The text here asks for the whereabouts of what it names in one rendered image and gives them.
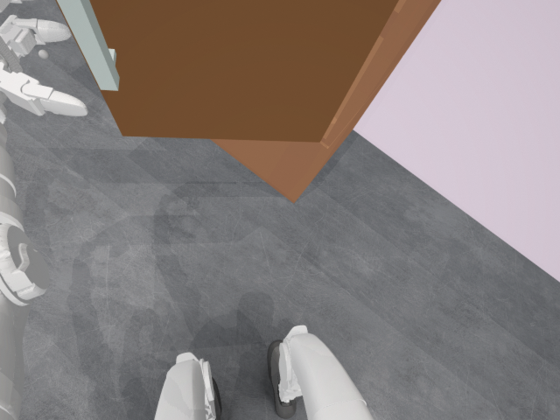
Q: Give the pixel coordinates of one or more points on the cupboard door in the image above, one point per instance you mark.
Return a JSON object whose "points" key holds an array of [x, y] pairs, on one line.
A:
{"points": [[266, 70]]}

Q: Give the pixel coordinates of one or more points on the left robot hand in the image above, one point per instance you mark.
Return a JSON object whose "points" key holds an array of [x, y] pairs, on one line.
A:
{"points": [[17, 40]]}

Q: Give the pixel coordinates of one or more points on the handle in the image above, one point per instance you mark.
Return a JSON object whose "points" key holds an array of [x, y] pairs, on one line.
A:
{"points": [[102, 61]]}

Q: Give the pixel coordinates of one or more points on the robot left forearm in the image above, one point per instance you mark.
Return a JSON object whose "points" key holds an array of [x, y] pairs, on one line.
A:
{"points": [[9, 210]]}

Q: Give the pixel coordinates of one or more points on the robot right shin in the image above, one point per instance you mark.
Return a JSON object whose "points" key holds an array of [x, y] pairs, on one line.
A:
{"points": [[290, 391]]}

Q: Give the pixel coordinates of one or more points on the left robot upper arm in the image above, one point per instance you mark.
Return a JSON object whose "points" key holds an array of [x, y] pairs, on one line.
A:
{"points": [[24, 275]]}

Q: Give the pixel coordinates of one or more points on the left robot thigh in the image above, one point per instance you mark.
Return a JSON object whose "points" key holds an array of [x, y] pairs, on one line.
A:
{"points": [[188, 387]]}

